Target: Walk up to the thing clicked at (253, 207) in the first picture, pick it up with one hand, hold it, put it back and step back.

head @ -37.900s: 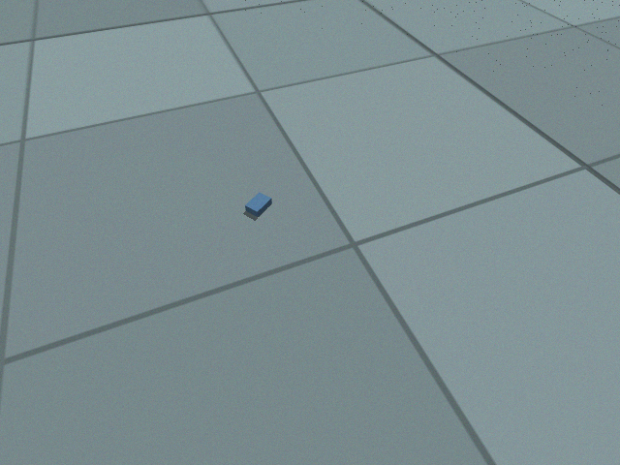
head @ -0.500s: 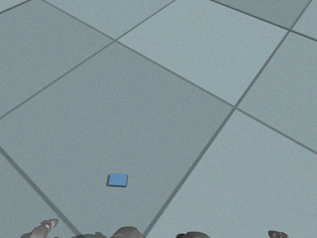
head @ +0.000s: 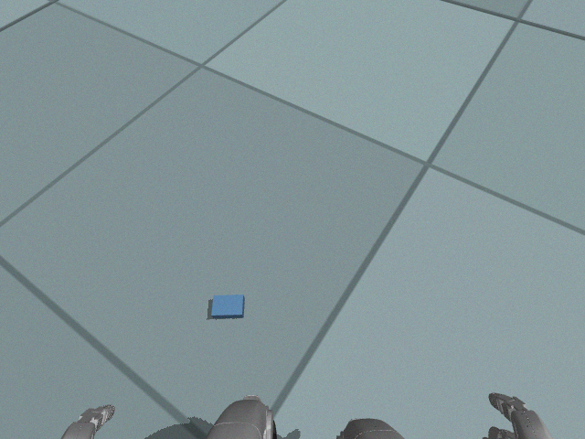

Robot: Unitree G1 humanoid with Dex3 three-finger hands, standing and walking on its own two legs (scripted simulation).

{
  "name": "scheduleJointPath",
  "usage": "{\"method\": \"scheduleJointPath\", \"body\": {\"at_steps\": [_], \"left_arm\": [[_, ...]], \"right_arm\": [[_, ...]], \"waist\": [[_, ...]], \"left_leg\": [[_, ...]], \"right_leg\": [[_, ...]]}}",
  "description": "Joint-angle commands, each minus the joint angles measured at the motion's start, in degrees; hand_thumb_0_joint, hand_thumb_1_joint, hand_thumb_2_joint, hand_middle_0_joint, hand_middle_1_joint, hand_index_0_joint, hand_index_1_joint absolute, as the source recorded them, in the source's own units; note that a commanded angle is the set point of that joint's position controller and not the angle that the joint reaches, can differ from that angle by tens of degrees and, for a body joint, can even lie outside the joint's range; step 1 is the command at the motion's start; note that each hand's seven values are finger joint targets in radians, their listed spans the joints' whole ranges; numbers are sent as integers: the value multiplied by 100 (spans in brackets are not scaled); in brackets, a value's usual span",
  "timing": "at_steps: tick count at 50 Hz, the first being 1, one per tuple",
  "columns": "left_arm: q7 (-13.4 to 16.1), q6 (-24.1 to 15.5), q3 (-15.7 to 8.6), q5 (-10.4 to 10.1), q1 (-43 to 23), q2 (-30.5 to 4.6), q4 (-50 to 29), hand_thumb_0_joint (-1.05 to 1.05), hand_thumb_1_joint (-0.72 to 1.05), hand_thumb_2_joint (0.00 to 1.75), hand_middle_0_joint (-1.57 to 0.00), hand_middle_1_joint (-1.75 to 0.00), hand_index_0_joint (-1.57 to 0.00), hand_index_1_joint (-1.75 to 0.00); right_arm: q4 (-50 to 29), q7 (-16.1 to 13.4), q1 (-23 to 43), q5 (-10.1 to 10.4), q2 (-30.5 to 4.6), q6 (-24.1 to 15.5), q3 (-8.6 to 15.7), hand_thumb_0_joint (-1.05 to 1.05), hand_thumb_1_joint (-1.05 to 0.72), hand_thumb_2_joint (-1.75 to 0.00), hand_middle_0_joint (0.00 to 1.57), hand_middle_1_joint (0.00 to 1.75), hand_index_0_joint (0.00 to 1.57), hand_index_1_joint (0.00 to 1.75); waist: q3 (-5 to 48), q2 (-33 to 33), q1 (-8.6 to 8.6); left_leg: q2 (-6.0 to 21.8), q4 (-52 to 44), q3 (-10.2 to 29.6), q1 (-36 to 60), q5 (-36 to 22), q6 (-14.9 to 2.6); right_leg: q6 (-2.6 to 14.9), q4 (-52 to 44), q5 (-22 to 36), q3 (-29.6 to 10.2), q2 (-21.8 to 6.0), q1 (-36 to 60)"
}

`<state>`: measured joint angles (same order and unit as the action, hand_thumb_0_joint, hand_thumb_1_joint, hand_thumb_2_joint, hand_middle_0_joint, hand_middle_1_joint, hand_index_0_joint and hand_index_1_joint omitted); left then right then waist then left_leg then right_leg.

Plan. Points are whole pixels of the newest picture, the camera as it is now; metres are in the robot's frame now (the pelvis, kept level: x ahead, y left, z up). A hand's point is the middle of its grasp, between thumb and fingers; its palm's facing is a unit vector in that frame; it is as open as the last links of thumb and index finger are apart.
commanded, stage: step back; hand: left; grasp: from above
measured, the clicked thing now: (228, 306) +0.53 +0.25 -0.73
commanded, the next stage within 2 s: none
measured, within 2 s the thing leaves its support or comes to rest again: neither
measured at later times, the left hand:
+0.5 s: hand out of the picture -0.04 +0.30 -0.14, palm faces +0.06 -0.94 -0.33, open 7.3 cm
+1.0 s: hand out of the picture -0.27 +0.25 -0.11, palm faces -0.01 -0.90 -0.44, open 7.3 cm
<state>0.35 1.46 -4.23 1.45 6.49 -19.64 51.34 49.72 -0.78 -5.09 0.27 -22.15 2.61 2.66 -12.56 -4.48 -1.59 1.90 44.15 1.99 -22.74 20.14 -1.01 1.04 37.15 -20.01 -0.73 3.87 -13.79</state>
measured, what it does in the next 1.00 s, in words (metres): walks backwards: left foot, then right foot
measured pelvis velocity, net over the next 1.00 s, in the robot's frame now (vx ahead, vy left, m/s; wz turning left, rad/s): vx -0.31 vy -0.02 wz -0.04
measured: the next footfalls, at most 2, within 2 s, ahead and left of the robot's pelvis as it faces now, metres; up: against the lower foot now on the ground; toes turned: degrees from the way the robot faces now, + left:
left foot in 0.32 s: -0.06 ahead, +0.13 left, +0.00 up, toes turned +0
right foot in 0.80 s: -0.26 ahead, -0.13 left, +0.00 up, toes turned -2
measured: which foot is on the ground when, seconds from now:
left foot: up 0.00-0.30, down 0.32-0.84, up 0.86-1.00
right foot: down 0.00-0.34, up 0.36-0.78, down 0.80-1.00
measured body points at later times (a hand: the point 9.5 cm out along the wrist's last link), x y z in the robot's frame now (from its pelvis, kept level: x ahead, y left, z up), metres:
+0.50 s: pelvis -0.14 +0.03 +0.02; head -0.09 +0.07 +0.46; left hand -0.05 +0.35 -0.12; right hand -0.03 -0.27 -0.08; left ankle -0.10 +0.13 -0.72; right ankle -0.14 -0.13 -0.62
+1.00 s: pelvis -0.31 -0.02 +0.02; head -0.28 -0.06 +0.47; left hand -0.27 +0.30 -0.08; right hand -0.23 -0.35 -0.12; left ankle -0.28 +0.14 -0.63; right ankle -0.30 -0.13 -0.72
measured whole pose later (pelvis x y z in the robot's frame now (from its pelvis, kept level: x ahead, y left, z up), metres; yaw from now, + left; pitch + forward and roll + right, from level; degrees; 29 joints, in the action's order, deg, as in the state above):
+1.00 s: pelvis -0.31 -0.02 +0.02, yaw -2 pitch -2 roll +3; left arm -0.9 4.1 -5.2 2.9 16.5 -19.8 49.4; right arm 50.1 -1.4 -12.5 -0.4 -23.9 3.2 4.1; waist -5.1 -1.7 1.8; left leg -7.6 66.6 9.0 -31.8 22.7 1.3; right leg 1.4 33.8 -16.8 -1.0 -1.7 -15.3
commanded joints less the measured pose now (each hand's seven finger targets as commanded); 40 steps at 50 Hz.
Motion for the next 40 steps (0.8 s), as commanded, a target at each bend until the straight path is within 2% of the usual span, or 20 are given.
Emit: {"method": "scheduleJointPath", "body": {"at_steps": [1, 3, 4, 7, 10, 13, 15, 16, 17, 18, 19, 21, 22, 23, 26, 29, 33, 35, 38, 40], "left_arm": [[109, -168, -518, 51, -95, -1993, -780, 0, 90, 90, -20, -30, -20, -30], [120, -163, -409, -11, -332, -1511, -849, 0, 90, 90, -20, -30, -20, -30], [129, -139, -413, 6, -438, -1471, -876, 0, 90, 90, -20, -30, -20, -30], [142, -122, -358, 54, 67, -1302, -946, 0, 90, 90, -20, -30, -20, -30], [192, -78, -381, 65, 366, -1347, -959, 0, 90, 90, -20, -30, -20, -30], [179, -8, -378, -6, 91, -1518, -1085, 0, 90, 90, -20, -30, -20, -30], [119, 93, -320, -77, -11, -1508, -1138, 0, 90, 90, -20, -30, -20, -30], [102, 122, -270, -88, 144, -1306, -1190, 0, 90, 90, -20, -30, -20, -30], [116, 115, -232, -122, 147, -1071, -1211, 0, 90, 90, -20, -30, -20, -30], [200, 132, -386, -59, -129, -1367, -1149, 0, 90, 90, -20, -30, -20, -30], [216, 128, -412, -25, -167, -1483, -1075, 0, 90, 90, -20, -30, -20, -30], [155, 152, -401, -112, 222, -1342, -885, 0, 90, 90, -20, -30, -20, -30], [127, 158, -387, -141, 636, -1325, -758, 0, 90, 90, -20, -30, -20, -30], [102, 162, -403, -107, 759, -1329, -733, 0, 90, 90, -20, -30, -20, -30], [103, 112, -421, -26, 721, -1316, -733, 0, 90, 90, -20, -30, -20, -30], [106, 81, -373, -6, 784, -1289, -757, 0, 90, 90, -20, -30, -20, -30], [65, 104, -344, -15, 795, -1276, -754, 0, 90, 90, -20, -30, -20, -30], [14, 126, -343, -27, 1191, -1285, -615, 0, 90, 90, -20, -30, -20, -30], [-94, 137, -414, -27, 1695, -1342, -278, 0, 90, 90, -20, -30, -20, -30], [-95, 126, -469, 24, 2175, -1302, -33, 0, 90, 90, -20, -30, -20, -30]], "right_arm": [[-360, -114, -235, 11, -1283, -48, 367, 0, -90, -90, 20, 30, 20, 30], [-179, -80, -464, 61, -1145, -59, 285, 0, -90, -90, 20, 30, 20, 30], [-166, -99, -522, 54, -1068, -69, 254, 0, -90, -90, 20, 30, 20, 30], [-266, -123, -487, 14, -1026, -119, 174, 0, -90, -90, 20, 30, 20, 30], [-379, -130, -421, -16, -974, -166, 180, 0, -90, -90, 20, 30, 20, 30], [-284, -104, -838, -95, -988, -216, 233, 0, -90, -90, 20, 30, 20, 30], [-135, -73, -1097, -179, -1041, -238, 332, 0, -90, -90, 20, 30, 20, 30], [-238, -69, -967, -257, -1352, -258, 429, 0, -90, -90, 20, 30, 20, 30], [-344, -41, -709, -329, -1881, -252, 524, 0, -90, -90, 20, 30, 20, 30], [-438, 0, -633, -259, -2185, -243, 558, 0, -90, -90, 20, 30, 20, 30], [-452, -25, -394, -276, -2060, -268, 541, 0, -90, -90, 20, 30, 20, 30], [-553, -50, 228, -307, -1506, -269, 371, 0, -90, -90, 20, 30, 20, 30], [-585, -71, 378, -268, -1331, -277, 349, 0, -90, -90, 20, 30, 20, 30], [-559, -69, 193, -244, -1267, -293, 353, 0, -90, -90, 20, 30, 20, 30], [-527, -79, -252, -175, -1145, -313, 380, 0, -90, -90, 20, 30, 20, 30], [-577, -99, -411, -124, -1194, -299, 415, 0, -90, -90, 20, 30, 20, 30], [-660, -93, -344, -165, -1393, -232, 478, 0, -90, -90, 20, 30, 20, 30], [-768, -92, -125, -190, -1522, -191, 518, 0, -90, -90, 20, 30, 20, 30], [-796, -80, 78, -244, -1675, -84, 574, 0, -90, -90, 20, 30, 20, 30], [-834, -77, 274, -181, -1552, -35, 517, 0, -90, -90, 20, 30, 20, 30]], "waist": [[1010, 1682, 252], [1074, 1145, 47], [1119, 1244, 1], [1342, 1118, 323], [1632, 1428, 485], [1818, 1759, 233], [1771, 1382, 60], [1750, 608, 139], [1569, -778, 150], [1477, -815, -160], [1189, -696, -109], [969, -250, 317], [964, -237, 529], [1036, -279, 475], [1393, -274, 183], [1539, -313, 43], [1582, -563, -75], [1711, -657, 109], [1770, -837, 213], [1699, -473, 487]], "left_leg": [[-546, 2543, 808, 9, 1563, 75], [-907, 2629, 917, -337, 1008, 57], [-977, 2610, 828, -471, 875, 95], [-913, 1908, 594, -629, 832, 216], [-598, 781, 402, -696, 1032, 285], [-222, -852, 124, 269, 509, 92], [-338, -2064, -49, 1182, -1034, -1], [382, -2256, 1060, 1568, -1434, -245], [1549, -2584, 2604, 1754, -2236, -774], [2162, -2676, 3131, 570, -2086, -1553], [2159, -2814, 3256, 73, -1591, -1666], [1269, -2578, 1611, 295, -1773, -1052], [982, -2500, 1169, 620, -1837, -814], [931, -2478, 1184, 879, -1718, -764], [1045, -2219, 1291, 1858, -2144, -1003], [1191, -2132, 1144, 2319, -2385, -1231], [1412, -2288, 1305, 1954, -1465, -1361], [1456, -2341, 1158, 1589, -892, -1262], [1247, -2537, 1100, 697, 289, -897], [979, -2104, 853, -32, 814, -576]], "right_leg": [[1820, -1822, 2522, -3078, -2720, -712], [1238, -1450, 3061, -1589, -1757, -138], [1052, -1385, 2914, -1290, -1583, -22], [1033, -1131, 3109, -1151, -1413, 752], [1174, -880, 3493, -1259, -1671, 1620], [1014, -534, 3441, -1277, -1792, 1165], [632, -118, 2505, -966, -1396, 311], [318, 403, 1414, -754, -927, -510], [67, 1514, -939, -313, 146, -1667], [-13, 2582, -1940, -937, 278, -1124], [12, 3203, -1741, -1166, 181, -1039], [79, 3669, -902, -1382, 286, -1311], [60, 3755, -582, -1292, 362, -1581], [-3, 3684, -462, -1186, 407, -1626], [-299, 3500, -512, -1110, 285, -1752], [-414, 3043, -609, -973, 198, -1800], [-399, 2043, -891, -734, -74, -1182], [-260, 1184, -849, -548, -320, -615], [-63, -100, -634, -32, -396, 386], [159, -1005, -144, -3, -399, 922]]}}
